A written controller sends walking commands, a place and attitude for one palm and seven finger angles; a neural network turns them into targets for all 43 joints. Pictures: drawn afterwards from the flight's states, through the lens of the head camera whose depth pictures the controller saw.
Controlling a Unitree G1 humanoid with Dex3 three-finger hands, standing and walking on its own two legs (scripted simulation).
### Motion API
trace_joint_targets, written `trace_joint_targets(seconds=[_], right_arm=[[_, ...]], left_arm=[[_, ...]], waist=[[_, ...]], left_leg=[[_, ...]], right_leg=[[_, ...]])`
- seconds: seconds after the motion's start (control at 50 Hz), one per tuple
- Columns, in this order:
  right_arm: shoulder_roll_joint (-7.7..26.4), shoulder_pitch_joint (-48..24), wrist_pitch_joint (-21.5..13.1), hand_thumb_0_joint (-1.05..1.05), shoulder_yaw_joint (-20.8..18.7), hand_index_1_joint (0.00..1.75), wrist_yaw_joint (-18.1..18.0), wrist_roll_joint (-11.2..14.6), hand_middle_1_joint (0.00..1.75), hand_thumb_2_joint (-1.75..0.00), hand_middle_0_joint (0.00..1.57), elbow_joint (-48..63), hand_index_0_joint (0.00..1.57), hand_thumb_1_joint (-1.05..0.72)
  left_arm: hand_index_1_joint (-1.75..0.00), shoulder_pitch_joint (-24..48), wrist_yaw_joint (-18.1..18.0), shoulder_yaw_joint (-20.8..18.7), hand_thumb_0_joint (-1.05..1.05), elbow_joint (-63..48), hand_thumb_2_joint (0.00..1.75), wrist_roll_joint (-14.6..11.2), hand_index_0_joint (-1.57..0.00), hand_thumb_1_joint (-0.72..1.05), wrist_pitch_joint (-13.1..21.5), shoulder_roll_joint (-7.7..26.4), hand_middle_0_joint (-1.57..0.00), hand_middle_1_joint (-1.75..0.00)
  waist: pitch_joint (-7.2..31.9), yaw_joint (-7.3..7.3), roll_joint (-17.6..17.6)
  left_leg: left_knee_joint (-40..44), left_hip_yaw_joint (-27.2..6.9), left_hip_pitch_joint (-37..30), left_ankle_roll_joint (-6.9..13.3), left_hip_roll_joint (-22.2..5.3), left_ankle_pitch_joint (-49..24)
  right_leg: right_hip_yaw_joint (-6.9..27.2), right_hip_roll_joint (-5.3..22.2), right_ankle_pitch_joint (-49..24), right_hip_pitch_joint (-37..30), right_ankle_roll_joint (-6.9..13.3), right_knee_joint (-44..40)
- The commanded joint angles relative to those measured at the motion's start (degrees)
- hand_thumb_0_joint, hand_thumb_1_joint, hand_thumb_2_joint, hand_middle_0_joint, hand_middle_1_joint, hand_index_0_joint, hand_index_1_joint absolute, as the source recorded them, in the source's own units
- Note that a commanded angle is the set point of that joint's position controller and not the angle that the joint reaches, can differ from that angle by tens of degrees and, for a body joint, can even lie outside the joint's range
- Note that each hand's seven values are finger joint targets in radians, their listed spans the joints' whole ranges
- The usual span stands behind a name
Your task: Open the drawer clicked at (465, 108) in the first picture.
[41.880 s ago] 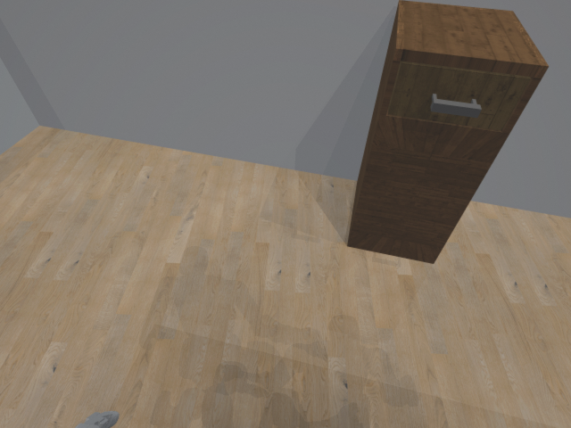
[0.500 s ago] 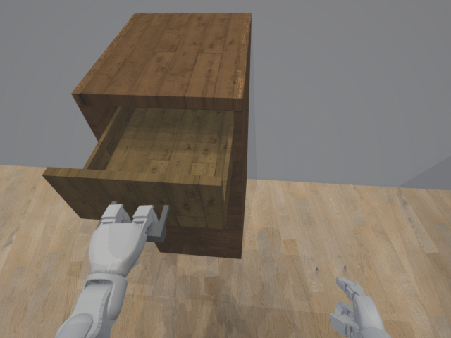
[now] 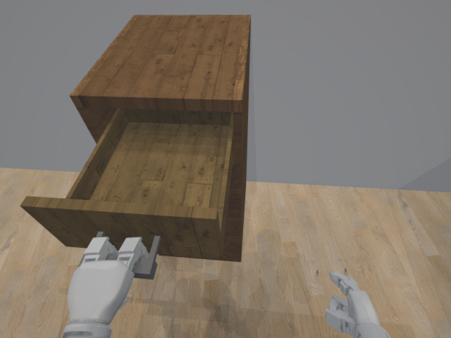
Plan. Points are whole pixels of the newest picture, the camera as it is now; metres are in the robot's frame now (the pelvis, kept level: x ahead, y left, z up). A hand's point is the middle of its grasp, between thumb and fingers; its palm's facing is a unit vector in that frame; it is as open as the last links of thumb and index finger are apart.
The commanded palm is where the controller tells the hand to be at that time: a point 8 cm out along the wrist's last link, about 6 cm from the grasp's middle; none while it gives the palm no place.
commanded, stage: pull the drawer open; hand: left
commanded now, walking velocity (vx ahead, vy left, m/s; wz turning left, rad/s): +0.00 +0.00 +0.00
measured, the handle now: (123, 252) +0.25 +0.21 +0.02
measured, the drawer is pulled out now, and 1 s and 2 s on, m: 0.26 0.30 0.30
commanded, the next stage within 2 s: open the thumb to release the handle in 0.54 s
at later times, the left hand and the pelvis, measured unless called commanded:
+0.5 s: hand (111, 316) +0.15 +0.21 +0.00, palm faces +0.00 -0.11 -0.99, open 6.2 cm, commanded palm +0.09 +0.22 +0.05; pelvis -0.01 -0.01 -0.01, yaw -1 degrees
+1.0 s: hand (109, 311) +0.16 +0.21 +0.00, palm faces +0.05 -0.10 -0.99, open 9.2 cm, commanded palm +0.13 +0.21 +0.05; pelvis -0.01 -0.01 -0.01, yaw +1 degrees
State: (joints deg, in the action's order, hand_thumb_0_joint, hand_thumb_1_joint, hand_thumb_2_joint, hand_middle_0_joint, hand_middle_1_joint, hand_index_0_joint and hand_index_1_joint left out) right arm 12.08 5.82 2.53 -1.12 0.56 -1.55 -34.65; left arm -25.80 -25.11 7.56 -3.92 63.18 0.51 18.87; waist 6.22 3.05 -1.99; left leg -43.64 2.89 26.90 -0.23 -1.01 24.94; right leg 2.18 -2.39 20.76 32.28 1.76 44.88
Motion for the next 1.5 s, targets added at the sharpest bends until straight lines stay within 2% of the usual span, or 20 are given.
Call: trace_joint_targets(seconds=[0.0,0.12,0.18,0.22,0.32,0.42,0.6,0.62,0.64,0.66,0.72,0.76,0.86,1.02,1.2,1.22,1.24,1.34,1.42,1.48], right_arm=[[5.41,-6.98,-2.67,0.00,-1.76,0.30,0.31,-0.12,0.30,-0.90,0.20,9.87,0.20,-0.90],[5.39,-7.32,-2.61,0.00,-1.26,0.30,0.29,-0.52,0.30,-0.90,0.20,10.58,0.20,-0.90],[5.34,-7.11,-2.60,0.00,-1.35,0.30,0.51,-0.65,0.30,-0.90,0.20,10.63,0.20,-0.90],[5.33,-6.77,-2.71,0.00,-1.28,0.30,0.39,-0.74,0.30,-0.90,0.20,10.85,0.20,-0.90],[5.31,-6.84,-2.80,0.00,-1.09,0.30,0.52,-0.82,0.30,-0.90,0.20,11.41,0.20,-0.90],[5.34,-7.05,-2.74,0.00,-0.73,0.30,1.00,-0.57,0.30,-0.90,0.20,12.36,0.20,-0.90],[6.12,-6.41,-2.36,0.00,-0.93,0.30,2.64,-0.68,0.30,-0.90,0.20,13.63,0.20,-0.90],[7.38,-6.49,-1.28,0.00,-1.20,0.30,1.72,-1.62,0.30,-0.90,0.20,10.44,0.20,-0.90],[6.26,-5.62,-1.83,0.00,-1.93,0.30,1.08,-2.10,0.30,-0.90,0.20,11.88,0.20,-0.90],[6.08,-5.11,-2.38,0.00,-1.75,0.30,1.10,-1.85,0.30,-0.90,0.20,11.59,0.20,-0.90],[6.35,-4.58,-2.50,0.00,-2.41,0.30,1.15,-1.41,0.30,-0.90,0.20,11.90,0.20,-0.90],[6.54,-4.84,-2.42,0.00,-2.43,0.30,0.82,-1.28,0.30,-0.90,0.20,11.99,0.20,-0.90],[6.09,-5.67,-2.54,0.00,-1.49,0.30,0.04,-0.82,0.30,-0.90,0.20,11.48,0.20,-0.90],[5.65,-6.52,-2.90,0.00,-0.46,0.30,-0.64,-0.57,0.30,-0.90,0.20,11.41,0.20,-0.90],[5.41,-6.77,-3.14,0.00,-0.39,0.30,-1.27,-0.80,0.30,-0.90,0.20,10.76,0.20,-0.90],[5.38,-6.84,-3.05,0.00,-0.37,0.30,-1.06,-1.09,0.30,-0.90,0.20,10.59,0.20,-0.90],[5.38,-6.51,-3.09,0.00,-0.85,0.30,-1.19,-0.89,0.30,-0.90,0.20,10.18,0.20,-0.90],[5.29,-6.40,-3.31,0.00,-0.97,0.30,-1.34,-1.09,0.30,-0.90,0.20,10.18,0.20,-0.90],[5.56,-6.66,-3.27,0.00,-1.00,0.30,-1.45,-0.99,0.30,-0.90,0.20,9.75,0.20,-0.90],[5.56,-7.24,-2.86,0.00,-0.99,0.30,-1.62,-0.60,0.30,-0.90,0.20,9.51,0.20,-0.90]], left_arm=[[-1.35,-4.93,-3.44,-7.67,0.00,-13.50,0.90,-1.50,-0.40,0.90,-1.12,6.72,-0.40,-1.35],[-1.35,-8.00,-4.33,-9.81,0.00,-14.31,0.90,-1.42,-0.40,0.90,-0.30,8.48,-0.40,-1.35],[-1.35,-7.61,-4.46,-8.54,0.00,-15.28,0.90,-1.25,-0.40,0.90,-0.02,7.43,-0.40,-1.35],[-1.35,-9.84,-4.88,-10.68,0.00,-15.44,0.90,-1.12,-0.40,0.90,0.55,9.09,-0.40,-1.35],[-1.35,-13.19,-5.13,-10.94,0.00,-16.44,0.90,-1.65,-0.40,0.90,0.94,9.12,-0.40,-1.35],[-1.35,-20.11,-5.00,-11.27,0.00,-17.73,0.90,-2.77,-0.40,0.90,0.94,9.30,-0.40,-1.35],[-1.35,-28.58,-5.96,-10.31,0.00,-20.91,0.90,-3.61,-0.40,0.90,1.43,8.10,-0.40,-1.35],[-1.35,-3.93,-6.70,-11.48,0.00,-20.15,0.90,-0.83,-0.40,0.90,1.01,11.24,-0.40,-1.35],[-1.34,-6.33,-7.45,-12.48,0.00,-18.98,0.87,-0.16,-0.40,0.83,1.16,9.50,-0.40,-1.34],[-1.34,-9.09,-7.72,-11.48,0.00,-15.83,0.84,0.01,-0.39,0.76,1.13,8.62,-0.39,-1.34],[-1.31,-11.54,-8.21,-10.90,0.00,-17.64,0.75,-1.39,-0.38,0.55,0.71,7.96,-0.38,-1.31],[-1.30,-9.69,-7.59,-8.78,0.00,-19.01,0.69,-2.04,-0.36,0.41,-0.35,6.83,-0.36,-1.30],[-1.26,-8.62,-5.94,-7.02,0.00,-15.72,0.54,-1.10,-0.34,0.06,-1.68,6.56,-0.34,-1.26],[-1.20,-5.01,-2.74,-6.51,0.00,-15.22,0.30,-0.94,-0.30,-0.50,-1.54,7.64,-0.30,-1.20],[-1.20,-1.38,-1.97,-8.37,0.00,-13.52,0.30,-0.91,-0.30,-0.50,-0.04,8.92,-0.30,-1.20],[-1.20,1.44,-1.73,-4.25,0.00,-13.83,0.30,-0.91,-0.30,-0.50,-0.27,5.48,-0.30,-1.20],[-1.20,2.96,-1.82,-5.90,0.00,-13.18,0.30,-0.75,-0.30,-0.50,-0.02,6.85,-0.30,-1.20],[-1.20,2.65,-2.72,-6.45,0.00,-12.88,0.30,-0.04,-0.30,-0.50,0.24,7.37,-0.30,-1.20],[-1.20,4.26,-2.79,-6.48,0.00,-12.46,0.30,-0.16,-0.30,-0.50,-0.46,7.75,-0.30,-1.20],[-1.20,6.06,-2.64,-5.89,0.00,-11.54,0.30,-0.37,-0.30,-0.50,-1.40,7.28,-0.30,-1.20]], waist=[[10.94,2.36,0.86],[8.43,2.58,3.63],[7.63,2.07,2.35],[8.32,2.80,1.92],[8.05,3.25,1.93],[8.16,3.99,1.30],[8.97,3.91,0.42],[7.25,-1.51,2.90],[8.81,1.37,0.33],[7.26,0.88,1.21],[13.43,1.78,-0.04],[14.10,1.15,1.45],[9.98,1.15,5.14],[6.71,1.58,3.81],[5.65,1.56,2.16],[5.94,0.49,2.70],[5.47,0.40,3.28],[8.97,1.53,2.21],[9.97,1.42,2.61],[8.28,0.96,2.33]], left_leg=[[3.22,-1.66,-3.65,0.20,2.74,-21.11],[2.20,-1.81,-0.98,0.66,3.28,-15.67],[1.80,-1.99,-0.87,0.72,3.35,-13.96],[1.47,-1.94,-0.97,0.59,3.43,-13.92],[1.15,-2.10,0.01,0.57,3.53,-12.41],[0.68,-1.76,1.13,0.60,3.42,-13.59],[-0.66,-2.17,1.39,0.53,2.63,-19.19],[-2.14,-3.15,2.50,0.66,3.09,-14.78],[-1.80,-2.81,2.04,0.85,3.13,-13.54],[-1.95,-2.92,2.17,0.65,3.21,-13.15],[-2.24,-2.61,-0.78,0.52,3.04,-16.61],[-2.55,-2.48,-0.61,0.75,3.23,-16.78],[-1.39,-2.59,1.19,0.97,3.17,-14.45],[0.51,-2.22,0.51,1.23,3.39,-9.66],[1.29,-2.41,-0.05,1.01,3.52,-8.77],[0.95,-2.39,0.08,1.19,3.61,-8.08],[1.06,-2.51,0.10,1.16,3.44,-8.00],[1.11,-2.34,-0.59,0.94,3.58,-9.38],[1.23,-2.32,-0.58,0.84,3.43,-10.99],[1.86,-2.33,-0.05,0.84,3.33,-9.69]], right_leg=[[1.14,-1.00,-20.01,-8.89,1.35,-4.68],[2.54,-0.66,-16.78,-7.11,1.23,-4.73],[2.50,-0.60,-14.00,-5.21,1.40,-4.76],[3.23,-0.82,-13.52,-5.14,1.52,-4.53],[3.47,-0.69,-11.44,-4.53,1.57,-4.33],[3.93,-0.53,-14.08,-6.05,1.54,-3.92],[4.21,-0.63,-19.16,-5.20,1.68,-1.77],[4.71,-0.61,-16.40,0.81,1.44,-1.34],[3.39,-0.54,-14.28,-0.69,1.46,-1.15],[3.19,-0.74,-13.25,0.55,1.67,-1.27],[2.59,-0.63,-15.94,-1.75,1.66,-0.38],[2.27,-0.40,-16.92,-2.39,1.30,-0.57],[1.90,-0.42,-15.33,-2.61,0.92,-1.79],[2.15,-0.06,-8.46,-3.10,0.82,-5.01],[2.40,-0.11,-6.91,-3.28,0.90,-6.54],[2.01,0.35,-6.24,-2.64,0.59,-6.46],[1.89,0.06,-6.11,-2.15,0.70,-6.51],[1.48,-0.01,-7.65,-3.59,0.91,-5.46],[1.50,0.10,-10.12,-4.46,0.82,-5.14],[0.90,0.06,-8.44,-4.10,0.76,-5.69]])
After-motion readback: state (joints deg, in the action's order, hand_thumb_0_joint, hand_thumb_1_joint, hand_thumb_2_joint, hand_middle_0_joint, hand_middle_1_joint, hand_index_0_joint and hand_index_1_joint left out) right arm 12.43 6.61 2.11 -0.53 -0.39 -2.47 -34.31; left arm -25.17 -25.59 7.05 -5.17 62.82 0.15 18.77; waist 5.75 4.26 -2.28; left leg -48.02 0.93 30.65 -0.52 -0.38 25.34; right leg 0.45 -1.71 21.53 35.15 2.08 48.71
